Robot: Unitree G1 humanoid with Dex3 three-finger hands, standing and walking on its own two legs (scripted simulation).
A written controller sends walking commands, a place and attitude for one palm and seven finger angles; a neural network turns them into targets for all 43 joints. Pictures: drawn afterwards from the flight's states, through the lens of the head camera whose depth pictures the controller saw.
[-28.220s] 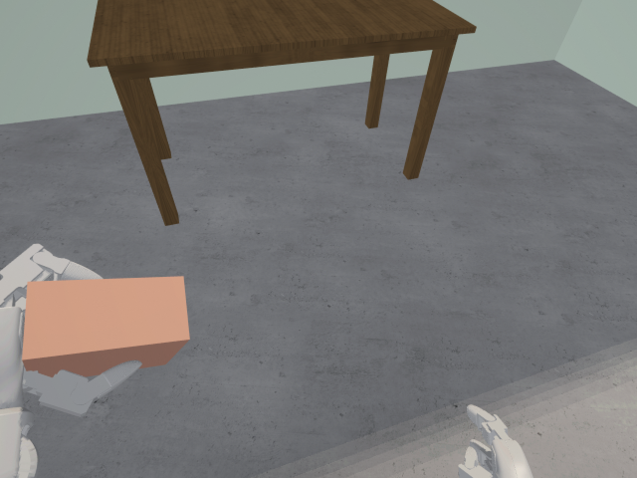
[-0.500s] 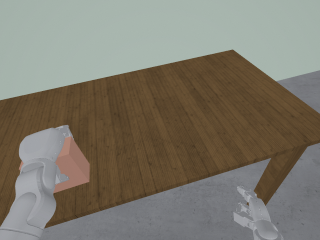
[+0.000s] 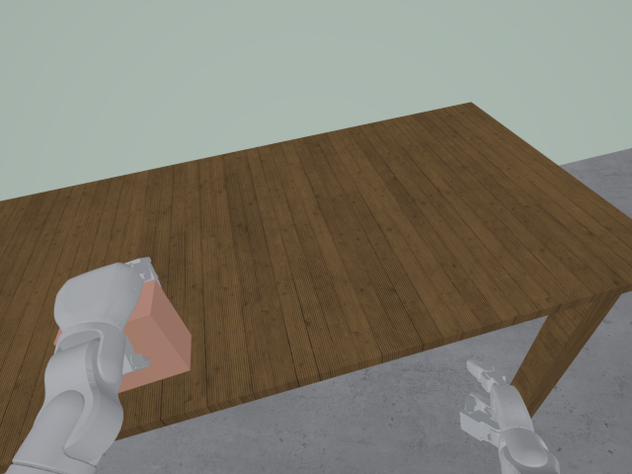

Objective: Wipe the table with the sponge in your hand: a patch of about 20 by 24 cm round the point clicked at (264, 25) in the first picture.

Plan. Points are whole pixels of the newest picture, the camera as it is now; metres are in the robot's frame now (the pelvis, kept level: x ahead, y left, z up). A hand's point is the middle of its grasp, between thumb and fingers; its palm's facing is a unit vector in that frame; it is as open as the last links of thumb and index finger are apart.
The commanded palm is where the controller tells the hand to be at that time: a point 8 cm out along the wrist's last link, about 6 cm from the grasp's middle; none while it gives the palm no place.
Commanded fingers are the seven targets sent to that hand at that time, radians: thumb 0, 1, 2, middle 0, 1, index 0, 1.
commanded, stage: move the sponge above the wiping area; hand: left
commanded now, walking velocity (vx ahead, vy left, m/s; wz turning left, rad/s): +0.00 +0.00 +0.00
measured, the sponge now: (138, 347) +0.23 +0.29 +0.05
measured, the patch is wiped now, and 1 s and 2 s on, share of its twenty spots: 0.00 0.00 0.00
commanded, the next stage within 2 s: none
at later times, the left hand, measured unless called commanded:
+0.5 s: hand (150, 327) +0.24 +0.26 +0.09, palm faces -0.06 -0.12 -0.99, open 10.3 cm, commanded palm +0.23 +0.26 +0.17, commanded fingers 0.00 0.10 1.30 -1.20 -1.60 -1.20 -1.60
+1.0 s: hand (144, 346) +0.22 +0.27 +0.07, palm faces -0.11 -0.14 -0.98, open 10.3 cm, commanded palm +0.22 +0.27 +0.17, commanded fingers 0.00 0.10 1.30 -1.20 -1.60 -1.20 -1.60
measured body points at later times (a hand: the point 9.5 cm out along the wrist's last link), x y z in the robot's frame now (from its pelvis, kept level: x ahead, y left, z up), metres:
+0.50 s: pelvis -0.01 +0.00 +0.00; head -0.03 -0.06 +0.45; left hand +0.24 +0.26 +0.14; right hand +0.25 -0.20 -0.08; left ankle +0.04 +0.12 -0.74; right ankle -0.01 -0.10 -0.74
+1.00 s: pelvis +0.00 -0.01 +0.00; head -0.02 -0.05 +0.45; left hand +0.23 +0.27 +0.13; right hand +0.26 -0.21 -0.07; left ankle +0.04 +0.12 -0.74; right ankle -0.01 -0.10 -0.74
